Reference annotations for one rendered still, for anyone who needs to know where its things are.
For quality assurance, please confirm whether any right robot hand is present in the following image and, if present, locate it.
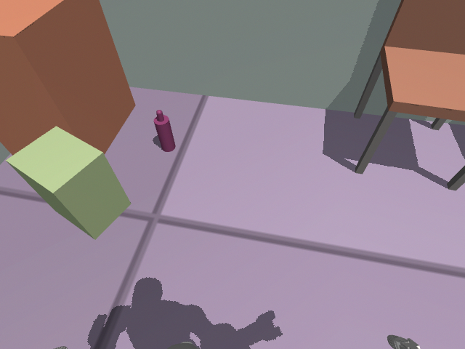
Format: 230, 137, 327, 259
387, 335, 420, 349

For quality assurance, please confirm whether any chair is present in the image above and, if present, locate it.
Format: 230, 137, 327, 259
354, 0, 465, 190

